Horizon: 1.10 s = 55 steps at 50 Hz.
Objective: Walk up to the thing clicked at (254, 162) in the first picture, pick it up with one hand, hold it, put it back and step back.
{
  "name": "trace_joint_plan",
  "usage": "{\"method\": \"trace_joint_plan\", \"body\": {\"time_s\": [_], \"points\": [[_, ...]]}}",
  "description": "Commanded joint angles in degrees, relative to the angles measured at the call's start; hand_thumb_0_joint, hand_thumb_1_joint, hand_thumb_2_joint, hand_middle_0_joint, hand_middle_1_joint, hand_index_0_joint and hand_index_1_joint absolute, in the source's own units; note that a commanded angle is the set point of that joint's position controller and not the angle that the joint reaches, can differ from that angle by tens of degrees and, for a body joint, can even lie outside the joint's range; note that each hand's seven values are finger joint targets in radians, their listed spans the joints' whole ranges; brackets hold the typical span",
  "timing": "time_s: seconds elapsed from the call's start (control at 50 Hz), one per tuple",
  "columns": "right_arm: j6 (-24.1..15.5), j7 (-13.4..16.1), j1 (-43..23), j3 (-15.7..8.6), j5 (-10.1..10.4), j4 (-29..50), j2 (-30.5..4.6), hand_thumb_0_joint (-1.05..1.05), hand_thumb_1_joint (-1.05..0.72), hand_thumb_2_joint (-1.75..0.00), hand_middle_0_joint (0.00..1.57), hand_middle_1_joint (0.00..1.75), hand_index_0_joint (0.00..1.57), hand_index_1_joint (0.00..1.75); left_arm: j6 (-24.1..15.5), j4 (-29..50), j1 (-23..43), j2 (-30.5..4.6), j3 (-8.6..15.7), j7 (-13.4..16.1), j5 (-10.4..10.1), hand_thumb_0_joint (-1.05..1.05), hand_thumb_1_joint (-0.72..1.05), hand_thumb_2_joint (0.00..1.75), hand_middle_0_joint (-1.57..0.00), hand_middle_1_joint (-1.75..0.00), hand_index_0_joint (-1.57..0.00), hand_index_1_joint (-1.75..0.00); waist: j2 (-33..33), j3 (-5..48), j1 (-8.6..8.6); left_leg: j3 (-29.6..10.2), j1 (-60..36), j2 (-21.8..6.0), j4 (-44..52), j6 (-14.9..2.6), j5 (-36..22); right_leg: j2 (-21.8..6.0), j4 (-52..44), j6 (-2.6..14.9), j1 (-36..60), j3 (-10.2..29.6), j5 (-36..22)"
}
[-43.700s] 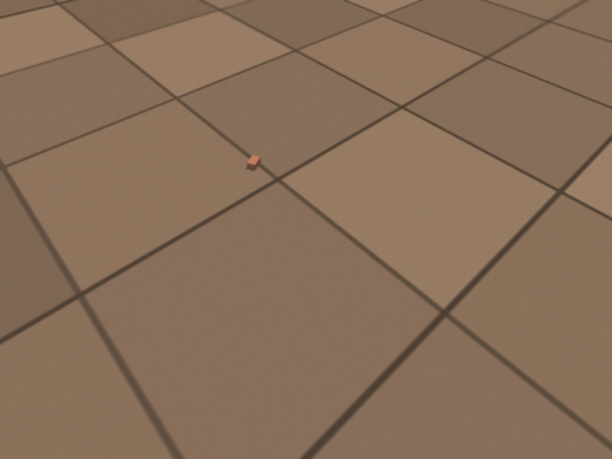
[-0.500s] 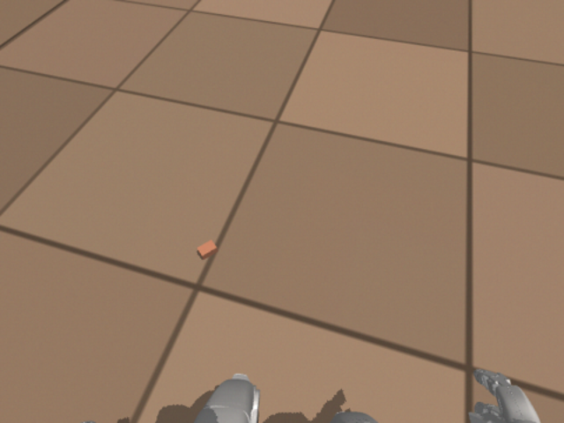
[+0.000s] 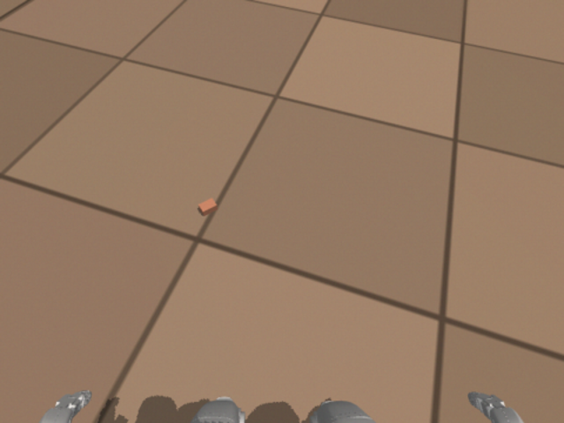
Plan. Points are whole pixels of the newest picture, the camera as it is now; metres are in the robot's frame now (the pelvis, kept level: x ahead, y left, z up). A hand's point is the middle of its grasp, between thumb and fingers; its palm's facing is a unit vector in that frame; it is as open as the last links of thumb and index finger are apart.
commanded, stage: step back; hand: left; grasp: from above
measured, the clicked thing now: (208, 207) +0.95 +0.29 -0.74
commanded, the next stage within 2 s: stand in 1.22 s
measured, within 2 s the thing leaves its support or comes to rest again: neither
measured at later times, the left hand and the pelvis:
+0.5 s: hand out of the picture -0.05 +0.28 -0.14, palm faces +0.05 -0.92 -0.39, open 7.4 cm; pelvis -0.10 -0.01 +0.01, yaw +2 degrees
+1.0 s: hand out of the picture +0.00 +0.28 -0.15, palm faces +0.06 -0.94 -0.35, open 7.4 cm; pelvis -0.05 +0.01 +0.01, yaw +3 degrees
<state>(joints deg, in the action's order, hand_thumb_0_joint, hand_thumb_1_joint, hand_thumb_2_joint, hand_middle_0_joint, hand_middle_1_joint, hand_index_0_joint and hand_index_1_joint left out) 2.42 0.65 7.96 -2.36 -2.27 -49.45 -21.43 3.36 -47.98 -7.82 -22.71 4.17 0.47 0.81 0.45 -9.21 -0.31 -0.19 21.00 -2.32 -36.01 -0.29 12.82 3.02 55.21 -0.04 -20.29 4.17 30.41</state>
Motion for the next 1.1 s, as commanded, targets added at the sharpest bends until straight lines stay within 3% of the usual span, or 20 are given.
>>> {"method": "trace_joint_plan", "body": {"time_s": [0.0,0.02,0.04,0.06,0.08,0.14,0.26,0.32,0.36,0.38,0.42,0.54,0.56,0.6,0.62,0.82,0.84,0.88,0.98,1.08], "points": [[-0.4,0.7,0.1,-4.2,0.4,3.4,-16.6,0.00,-0.90,-0.90,0.20,0.30,0.20,0.30,-2.5,0.3,-5.9,-8.5,2.5,0.2,0.6,0.00,0.90,0.90,-0.20,-0.30,-0.20,-0.30,-11.3,13.8,-0.76,-11.1,-9.5,-10.2,5.4,-10.05,-8.9,-0.6,-28.2,1.06,8.0,-5.5,-9.7],[0.0,0.4,0.4,-3.8,0.7,3.0,-15.3,0.00,-0.90,-0.90,0.20,0.30,0.20,0.30,-3.1,-1.3,-8.2,-9.6,3.0,0.4,1.1,0.00,0.90,0.90,-0.20,-0.30,-0.20,-0.30,-9.5,14.8,-1.46,-9.5,-5.4,-8.5,2.5,-7.80,-5.0,-1.1,-33.0,1.94,13.6,-3.8,-12.7],[0.0,0.2,0.7,-3.0,0.8,3.6,-12.1,0.00,-0.90,-0.90,0.20,0.30,0.20,0.30,-3.6,-1.4,-8.5,-12.8,3.9,0.5,1.9,0.00,0.90,0.90,-0.20,-0.30,-0.20,-0.30,-1.0,12.9,-1.14,-7.1,5.7,-3.5,-4.4,-4.28,5.8,-7.8,-34.1,3.81,16.7,9.4,-7.9],[-0.2,0.8,-2.7,-2.6,1.0,5.2,-10.1,0.00,-0.90,-0.90,0.20,0.30,0.20,0.30,-3.5,0.3,-5.5,-19.3,5.4,0.4,1.8,0.00,0.90,0.90,-0.20,-0.30,-0.20,-0.30,12.5,10.0,-3.08,-4.6,10.2,5.3,-13.1,-0.87,19.4,-21.5,-39.3,11.44,6.0,25.7,-2.1],[0.0,1.3,-3.8,-3.8,0.9,4.4,-12.8,0.00,-0.90,-0.90,0.20,0.30,0.20,0.30,-3.7,1.7,-1.1,-21.7,5.6,0.6,2.1,0.00,0.90,0.90,-0.20,-0.30,-0.20,-0.30,12.0,6.3,-3.21,-10.4,5.5,3.8,-22.7,0.56,21.2,-27.5,-41.2,16.72,-6.0,31.6,-0.1],[-0.8,0.7,1.1,-3.5,1.9,1.1,-12.6,0.00,-0.90,-0.90,0.20,0.30,0.20,0.30,-4.5,2.1,3.8,-15.0,4.1,1.0,1.8,0.00,0.90,0.90,-0.20,-0.30,-0.20,-0.30,4.4,5.9,0.72,-10.0,7.5,6.8,-27.3,0.44,12.9,-17.5,-32.9,10.92,0.4,13.2,-13.7],[-2.6,-0.9,-0.4,-3.3,0.1,0.2,-11.0,0.00,-0.90,-0.90,0.20,0.30,0.20,0.30,-4.9,0.0,-1.9,-14.9,4.3,0.1,2.2,0.00,0.90,0.90,-0.20,-0.30,-0.20,-0.30,9.5,6.3,-3.71,-2.5,3.3,3.1,-3.6,1.41,18.2,-17.2,-34.8,10.89,7.3,13.5,7.3],[-3.9,-0.8,5.5,-4.3,0.3,-3.8,-11.5,0.00,-0.90,-0.90,0.20,0.30,0.20,0.30,-3.8,-0.3,-1.0,-12.8,2.3,-0.5,1.6,0.00,0.90,0.90,-0.20,-0.30,-0.20,-0.30,4.4,7.2,0.32,-1.1,-16.2,4.3,14.7,-0.96,8.4,-12.6,-27.7,6.73,-3.2,6.2,3.8],[-4.5,-0.5,5.2,-5.0,-0.4,-3.3,-18.0,0.00,-0.90,-0.90,0.20,0.30,0.20,0.30,-3.8,-0.7,0.8,-8.8,1.1,-0.6,0.0,0.00,0.90,0.90,-0.20,-0.30,-0.20,-0.30,-11.7,7.2,1.95,-33.3,-12.4,-15.2,25.6,-9.38,36.7,-3.3,-11.3,0.92,-12.5,-4.6,2.1],[-4.8,-0.7,2.6,-5.5,-0.3,-2.3,-19.5,0.00,-0.90,-0.90,0.20,0.30,0.20,0.30,-3.9,-1.0,2.7,-13.3,2.6,-0.4,0.7,0.00,0.90,0.90,-0.20,-0.30,-0.20,-0.30,-7.0,3.1,2.01,-34.3,-2.8,-17.4,26.9,-12.78,39.0,-5.5,-5.3,1.25,-7.7,0.2,1.9],[-5.6,-0.5,-0.9,-3.6,-0.4,-2.1,-14.3,0.00,-0.90,-0.90,0.20,0.30,0.20,0.30,-4.4,-2.7,-0.7,-10.8,2.0,-1.2,-0.1,0.00,0.90,0.90,-0.20,-0.30,-0.20,-0.30,-4.5,3.5,-0.98,-22.7,-6.2,-11.6,23.1,-9.85,25.3,-6.2,-7.1,1.28,-5.4,0.4,-4.1],[-3.5,-1.1,-1.2,-3.5,0.4,-2.4,-12.7,0.00,-0.90,-0.90,0.20,0.30,0.20,0.30,-5.6,-6.7,-5.3,-9.1,2.3,-1.0,0.8,0.00,0.90,0.90,-0.20,-0.30,-0.20,-0.30,-8.3,6.0,-2.04,-10.9,1.9,-6.2,14.8,-5.12,21.9,-1.5,-30.1,1.71,14.1,-6.4,-11.4],[-3.2,-1.0,0.0,-2.9,0.6,-2.3,-10.8,0.00,-0.90,-0.90,0.20,0.30,0.20,0.30,-5.8,-7.4,-6.8,-10.3,2.8,-0.6,1.2,0.00,0.90,0.90,-0.20,-0.30,-0.20,-0.30,-4.2,6.8,-2.67,-8.8,5.6,-4.1,9.6,-3.44,21.1,-3.0,-32.3,2.22,19.5,-2.3,-10.8],[-3.0,-0.5,-1.6,-2.9,0.5,-1.8,-9.8,0.00,-0.90,-0.90,0.20,0.30,0.20,0.30,-6.4,-7.0,-7.1,-17.9,4.2,-0.3,1.8,0.00,0.90,0.90,-0.20,-0.30,-0.20,-0.30,8.1,4.0,-3.91,-4.6,11.0,4.3,-11.7,-0.30,20.3,-22.0,-45.5,10.60,10.7,26.8,19.9],[-3.2,-0.5,0.4,-3.5,0.4,-2.6,-11.9,0.00,-0.90,-0.90,0.20,0.30,0.20,0.30,-6.6,-5.0,-3.3,-17.9,4.4,-0.2,1.7,0.00,0.90,0.90,-0.20,-0.30,-0.20,-0.30,4.6,1.4,-2.41,-7.1,10.5,2.0,-15.2,0.01,17.5,-24.7,-45.7,13.36,7.3,28.0,20.0],[-5.3,-0.5,5.1,-3.9,-0.1,-6.9,-10.0,0.00,-0.90,-0.90,0.20,0.30,0.20,0.30,-6.0,-4.0,0.6,-9.5,0.4,-0.6,0.2,0.00,0.90,0.90,-0.20,-0.30,-0.20,-0.30,0.6,11.0,1.41,-3.7,-16.7,-0.7,13.8,-0.70,-4.0,-10.9,-22.4,4.27,1.7,-1.5,-27.4],[-5.6,-0.1,2.9,-3.8,-0.1,-5.8,-12.6,0.00,-0.90,-0.90,0.20,0.30,0.20,0.30,-5.6,-4.1,-0.2,-7.2,-0.4,-0.6,-0.8,0.00,0.90,0.90,-0.20,-0.30,-0.20,-0.30,-6.6,11.9,0.04,-17.2,-14.8,-10.2,17.8,-3.96,-3.0,-6.0,-18.2,1.13,-0.3,-3.9,-20.1],[-5.3,-0.4,-2.0,-3.6,0.5,-5.4,-15.1,0.00,-0.90,-0.90,0.20,0.30,0.20,0.30,-5.1,-6.2,0.1,-9.9,0.4,-0.2,-0.7,0.00,0.90,0.90,-0.20,-0.30,-0.20,-0.30,-6.3,9.5,-0.93,-18.9,-6.4,-13.9,17.3,-9.62,2.0,-4.6,-19.9,1.33,6.3,-3.7,-4.0],[-4.9,-0.1,-3.2,-2.0,1.4,-6.5,-10.8,0.00,-0.90,-0.90,0.20,0.30,0.20,0.30,-6.4,-8.6,-0.1,-12.0,0.4,0.1,-0.5,0.00,0.90,0.90,-0.20,-0.30,-0.20,-0.30,-4.7,12.7,-0.31,-4.5,-8.9,-4.3,9.3,-1.88,-15.7,-9.1,-28.0,2.59,14.0,1.0,-31.7],[-4.6,0.2,-5.3,-2.3,1.6,-8.2,-11.0,0.00,-0.90,-0.90,0.20,0.30,0.20,0.30,-5.8,-9.4,2.0,-10.4,-0.3,0.6,-0.7,0.00,0.90,0.90,-0.20,-0.30,-0.20,-0.30,-3.8,14.6,-0.32,-4.6,-14.2,-6.2,10.4,-2.76,-22.7,-8.2,-27.7,1.88,13.0,-1.2,-33.3]]}}
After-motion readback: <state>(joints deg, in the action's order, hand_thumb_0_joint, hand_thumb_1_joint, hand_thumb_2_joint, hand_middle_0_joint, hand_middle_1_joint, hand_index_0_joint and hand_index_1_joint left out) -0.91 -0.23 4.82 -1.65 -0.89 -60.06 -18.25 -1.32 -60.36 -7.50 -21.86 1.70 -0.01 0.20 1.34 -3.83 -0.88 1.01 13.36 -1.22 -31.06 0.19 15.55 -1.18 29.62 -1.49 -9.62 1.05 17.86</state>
